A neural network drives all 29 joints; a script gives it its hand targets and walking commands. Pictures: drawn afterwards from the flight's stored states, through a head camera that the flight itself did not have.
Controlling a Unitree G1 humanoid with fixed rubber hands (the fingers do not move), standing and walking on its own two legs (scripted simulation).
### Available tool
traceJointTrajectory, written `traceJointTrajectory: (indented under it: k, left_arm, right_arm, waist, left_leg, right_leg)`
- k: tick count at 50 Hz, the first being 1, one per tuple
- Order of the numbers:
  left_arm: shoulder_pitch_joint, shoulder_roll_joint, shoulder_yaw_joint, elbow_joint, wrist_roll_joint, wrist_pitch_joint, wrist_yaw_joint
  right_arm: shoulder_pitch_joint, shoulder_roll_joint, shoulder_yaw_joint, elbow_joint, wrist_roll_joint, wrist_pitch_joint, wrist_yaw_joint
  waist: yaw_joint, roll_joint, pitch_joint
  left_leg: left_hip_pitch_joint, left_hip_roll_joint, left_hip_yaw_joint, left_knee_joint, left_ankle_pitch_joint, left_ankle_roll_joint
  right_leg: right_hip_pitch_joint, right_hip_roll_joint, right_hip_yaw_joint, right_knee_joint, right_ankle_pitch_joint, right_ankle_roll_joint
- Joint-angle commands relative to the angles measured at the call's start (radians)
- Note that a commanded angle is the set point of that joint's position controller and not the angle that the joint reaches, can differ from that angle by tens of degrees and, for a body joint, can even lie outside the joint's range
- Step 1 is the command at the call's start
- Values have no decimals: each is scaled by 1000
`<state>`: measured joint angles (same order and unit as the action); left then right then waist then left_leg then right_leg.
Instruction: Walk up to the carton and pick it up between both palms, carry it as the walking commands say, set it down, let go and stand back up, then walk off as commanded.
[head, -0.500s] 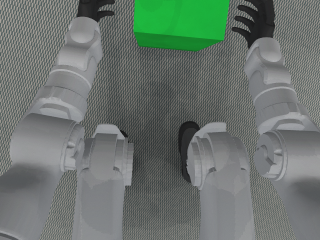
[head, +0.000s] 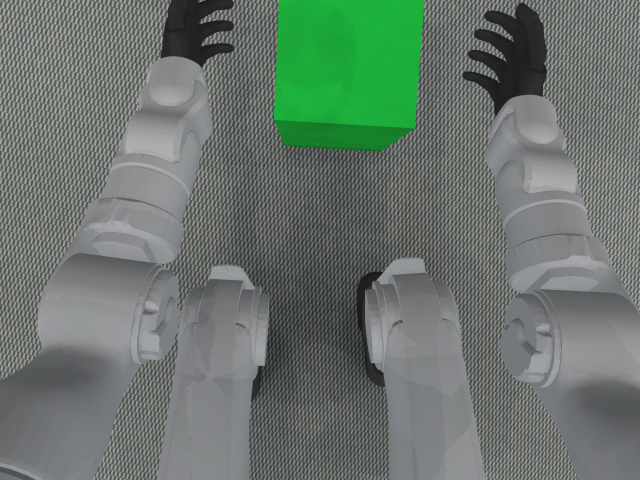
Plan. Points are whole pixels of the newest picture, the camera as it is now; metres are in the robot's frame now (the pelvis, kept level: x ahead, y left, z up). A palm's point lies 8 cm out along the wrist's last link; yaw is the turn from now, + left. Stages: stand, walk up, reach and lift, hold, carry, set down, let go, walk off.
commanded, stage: set down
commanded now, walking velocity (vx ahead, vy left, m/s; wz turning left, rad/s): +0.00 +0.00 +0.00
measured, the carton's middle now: (342, 57) +0.60 -0.06 -0.31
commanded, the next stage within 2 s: let go in 0.98 s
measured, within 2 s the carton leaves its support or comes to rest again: neither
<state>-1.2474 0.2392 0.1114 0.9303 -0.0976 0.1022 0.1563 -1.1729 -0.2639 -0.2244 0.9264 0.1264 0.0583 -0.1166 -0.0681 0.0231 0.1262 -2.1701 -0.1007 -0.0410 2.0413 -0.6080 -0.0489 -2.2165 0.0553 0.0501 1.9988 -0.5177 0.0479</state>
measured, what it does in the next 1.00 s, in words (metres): rises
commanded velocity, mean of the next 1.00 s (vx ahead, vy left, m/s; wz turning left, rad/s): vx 0.00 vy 0.00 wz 0.00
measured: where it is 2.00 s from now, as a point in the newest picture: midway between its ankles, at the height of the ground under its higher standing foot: (312, 356)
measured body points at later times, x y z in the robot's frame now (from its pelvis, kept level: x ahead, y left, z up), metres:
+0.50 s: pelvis +0.02 +0.00 +0.12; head +0.33 -0.02 +0.45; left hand +0.55 +0.12 +0.00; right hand +0.51 -0.23 +0.00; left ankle +0.09 +0.12 -0.38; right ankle +0.12 -0.13 -0.38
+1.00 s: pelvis +0.05 -0.01 +0.24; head +0.33 -0.03 +0.59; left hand +0.55 +0.12 +0.13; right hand +0.51 -0.23 +0.13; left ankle +0.09 +0.12 -0.38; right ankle +0.12 -0.13 -0.38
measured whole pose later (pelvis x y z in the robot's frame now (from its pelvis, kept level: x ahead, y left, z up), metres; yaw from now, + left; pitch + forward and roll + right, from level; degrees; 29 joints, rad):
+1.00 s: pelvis +0.05 -0.01 +0.24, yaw -1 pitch +43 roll +1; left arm -1.00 0.13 0.31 0.86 0.12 0.09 0.05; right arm -0.93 -0.12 -0.38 0.80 -0.11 0.07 -0.04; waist -0.05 0.02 -0.09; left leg -1.46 -0.05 -0.07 1.05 -0.35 -0.04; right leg -1.50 0.04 0.06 1.03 -0.28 0.02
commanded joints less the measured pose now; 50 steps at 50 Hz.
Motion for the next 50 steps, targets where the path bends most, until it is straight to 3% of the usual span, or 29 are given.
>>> traceJointTrajectory:
  k: [1, 11, 23, 43, 50]
  left_arm:
    - [-215, 68, 37, -94, 27, -14, -5]
    - [-151, 44, 73, -135, 71, -5, -25]
    - [-74, 23, 92, -242, 103, 23, -39]
    - [29, -25, 168, -200, 179, -11, -95]
    - [85, -57, 211, -144, 242, -40, -107]
  right_arm:
    - [-198, -81, -23, -110, -25, -6, 8]
    - [-127, -43, -73, -162, -91, 15, 14]
    - [-51, -21, -83, -256, -99, 41, 30]
    - [49, 45, -132, -247, -193, 14, 71]
    - [102, 84, -163, -206, -253, -9, 80]
  waist:
    - [-19, -5, -1124]
    - [-19, 2, -1182]
    - [-8, 10, -1244]
    - [1, -2, -1091]
    - [0, -10, -985]
  left_leg:
    - [477, -11, 111, -250, 230, 11]
    - [558, -20, 118, -394, 267, 1]
    - [757, -25, 114, -593, 357, -8]
    - [1040, -9, 81, -1012, 455, -7]
    - [1059, -6, 71, -1081, 496, -15]
  right_leg:
    - [694, 14, -123, -202, 288, 2]
    - [801, 39, -124, -351, 326, 3]
    - [964, 51, -130, -554, 409, 7]
    - [1264, 35, -88, -965, 510, 16]
    - [1288, 28, -87, -1033, 549, 11]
